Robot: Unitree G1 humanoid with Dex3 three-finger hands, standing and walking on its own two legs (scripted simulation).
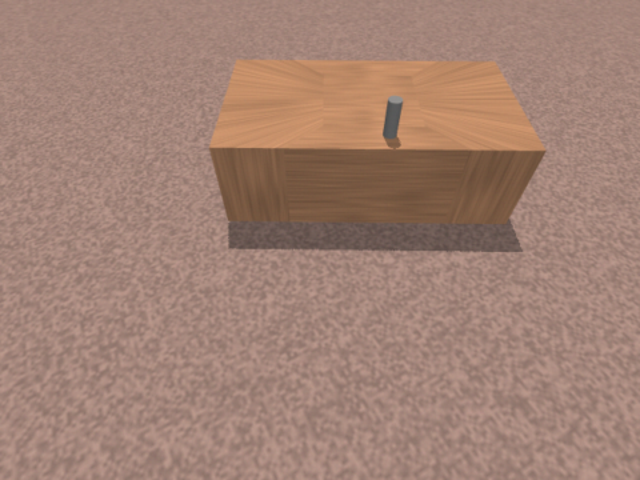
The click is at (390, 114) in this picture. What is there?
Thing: slim round
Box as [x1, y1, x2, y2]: [383, 96, 402, 138]
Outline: 399,96 390,96 388,98 383,135 387,138 393,138 396,135 402,99
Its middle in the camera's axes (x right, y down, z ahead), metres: +0.26 -0.45 +1.40
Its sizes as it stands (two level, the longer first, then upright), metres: 0.051 0.051 0.144
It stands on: a support 0.39 m high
